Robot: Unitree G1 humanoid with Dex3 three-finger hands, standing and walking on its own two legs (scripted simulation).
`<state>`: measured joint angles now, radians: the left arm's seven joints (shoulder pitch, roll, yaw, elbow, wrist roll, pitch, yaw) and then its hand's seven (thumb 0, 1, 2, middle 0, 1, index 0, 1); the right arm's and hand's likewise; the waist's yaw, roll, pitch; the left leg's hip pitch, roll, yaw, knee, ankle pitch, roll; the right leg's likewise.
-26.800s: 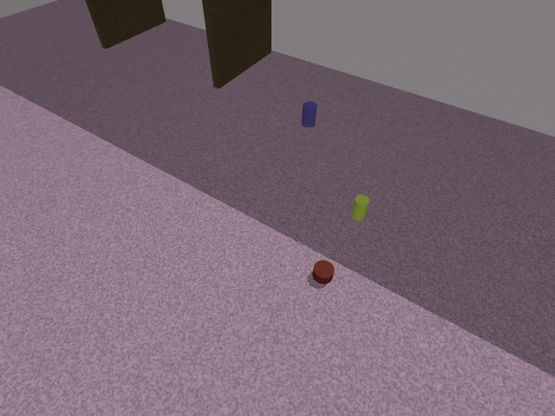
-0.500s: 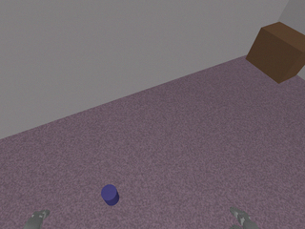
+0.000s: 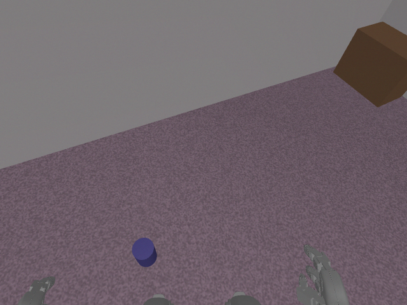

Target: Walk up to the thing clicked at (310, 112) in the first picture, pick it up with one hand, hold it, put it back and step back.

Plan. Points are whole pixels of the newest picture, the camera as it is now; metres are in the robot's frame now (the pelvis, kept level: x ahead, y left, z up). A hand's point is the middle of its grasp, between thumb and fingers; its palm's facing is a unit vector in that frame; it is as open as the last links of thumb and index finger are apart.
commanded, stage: go down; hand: left
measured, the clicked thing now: (145, 252) +0.39 +0.20 -0.64
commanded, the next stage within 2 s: none
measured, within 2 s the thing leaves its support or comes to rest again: neither
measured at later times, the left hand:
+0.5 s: hand out of the picture +0.16 +0.29 -0.15, palm faces +0.07 -0.92 -0.39, open 16.7 cm
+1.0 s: hand (59, 270) +0.25 +0.35 -0.24, palm faces +0.13 -0.96 -0.26, open 16.9 cm
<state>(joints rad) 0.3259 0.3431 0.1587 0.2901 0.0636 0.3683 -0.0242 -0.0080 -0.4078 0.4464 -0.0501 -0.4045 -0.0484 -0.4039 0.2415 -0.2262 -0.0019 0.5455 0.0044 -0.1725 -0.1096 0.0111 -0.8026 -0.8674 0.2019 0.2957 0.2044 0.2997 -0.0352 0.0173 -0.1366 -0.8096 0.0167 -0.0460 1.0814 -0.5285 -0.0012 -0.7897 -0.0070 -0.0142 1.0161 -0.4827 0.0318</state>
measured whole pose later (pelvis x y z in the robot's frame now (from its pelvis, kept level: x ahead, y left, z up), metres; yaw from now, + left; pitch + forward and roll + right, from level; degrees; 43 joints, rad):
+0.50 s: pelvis -0.03 +0.00 -0.04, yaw +0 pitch +20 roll -3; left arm 0.21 0.40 0.27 0.44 0.03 0.14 -0.06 -0.01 -0.46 0.22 -0.08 -0.22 -0.08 -0.22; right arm 0.24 -0.25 -0.01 0.56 -0.01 -0.24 -0.09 0.01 -0.86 -0.88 0.20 0.30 0.20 0.30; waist -0.04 0.00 -0.15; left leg -1.08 0.01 -0.06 1.30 -0.57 -0.01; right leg -1.06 -0.01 -0.02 1.24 -0.53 0.03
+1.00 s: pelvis -0.07 -0.01 -0.19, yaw -1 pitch +32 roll -4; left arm -0.28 0.63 0.60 0.88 -0.08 -0.35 -0.44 -0.01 -0.38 0.06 -0.03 -0.04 -0.04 -0.02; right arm 0.13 -0.31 0.02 0.65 -0.02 -0.17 -0.04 0.01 -0.88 -0.89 0.20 0.30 0.21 0.30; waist -0.04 -0.02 -0.17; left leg -1.74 0.00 -0.08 1.86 -0.68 -0.02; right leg -1.72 -0.01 -0.02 1.80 -0.64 0.02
